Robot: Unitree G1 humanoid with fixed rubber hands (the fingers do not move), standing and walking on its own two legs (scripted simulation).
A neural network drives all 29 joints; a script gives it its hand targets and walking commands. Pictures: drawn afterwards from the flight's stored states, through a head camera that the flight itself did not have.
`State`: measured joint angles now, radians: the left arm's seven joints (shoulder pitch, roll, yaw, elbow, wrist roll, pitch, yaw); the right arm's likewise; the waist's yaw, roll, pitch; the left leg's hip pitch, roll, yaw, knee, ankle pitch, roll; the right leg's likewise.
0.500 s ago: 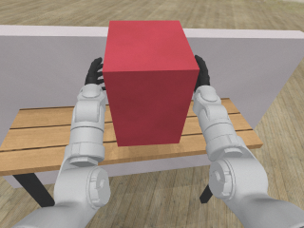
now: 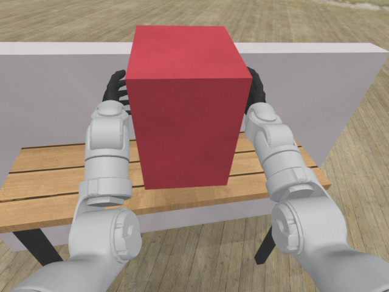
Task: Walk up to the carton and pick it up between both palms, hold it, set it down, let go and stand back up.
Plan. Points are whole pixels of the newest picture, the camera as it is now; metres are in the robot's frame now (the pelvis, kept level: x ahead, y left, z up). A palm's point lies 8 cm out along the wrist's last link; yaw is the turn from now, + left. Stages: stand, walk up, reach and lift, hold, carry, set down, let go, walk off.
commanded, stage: reach and lift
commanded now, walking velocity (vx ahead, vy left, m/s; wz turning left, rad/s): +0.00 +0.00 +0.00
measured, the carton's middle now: (184, 109) +0.44 -0.01 +0.19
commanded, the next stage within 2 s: hold in 0.88 s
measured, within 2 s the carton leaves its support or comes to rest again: neither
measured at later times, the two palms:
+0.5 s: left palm (113, 97) +0.40 +0.14 +0.24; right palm (256, 89) +0.40 -0.14 +0.26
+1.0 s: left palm (113, 88) +0.40 +0.13 +0.26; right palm (261, 77) +0.40 -0.15 +0.29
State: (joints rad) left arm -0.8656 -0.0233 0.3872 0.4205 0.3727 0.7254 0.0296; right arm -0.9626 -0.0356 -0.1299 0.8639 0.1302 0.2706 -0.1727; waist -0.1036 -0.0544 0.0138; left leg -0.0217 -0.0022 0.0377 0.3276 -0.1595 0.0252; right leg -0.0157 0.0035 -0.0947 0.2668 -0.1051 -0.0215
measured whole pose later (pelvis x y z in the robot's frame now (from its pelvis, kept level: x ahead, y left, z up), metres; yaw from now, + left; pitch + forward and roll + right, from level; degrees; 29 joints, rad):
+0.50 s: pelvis +0.02 +0.00 +0.00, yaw +1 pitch -7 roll -1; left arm -0.83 0.01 0.36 0.32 0.29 0.76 0.02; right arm -0.99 -0.09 0.00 0.73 0.29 0.38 -0.25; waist -0.13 -0.02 -0.02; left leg -0.03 0.00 0.01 0.36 -0.20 0.02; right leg -0.01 0.02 -0.10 0.27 -0.13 -0.02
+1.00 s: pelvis +0.02 -0.01 +0.00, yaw +0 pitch -6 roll -1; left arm -0.90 0.01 0.39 0.36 0.30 0.84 0.01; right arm -1.07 -0.11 0.00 0.77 0.33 0.49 -0.27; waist -0.11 -0.01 -0.07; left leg -0.05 0.01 0.02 0.35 -0.19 0.01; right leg -0.04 0.02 -0.07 0.28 -0.13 -0.03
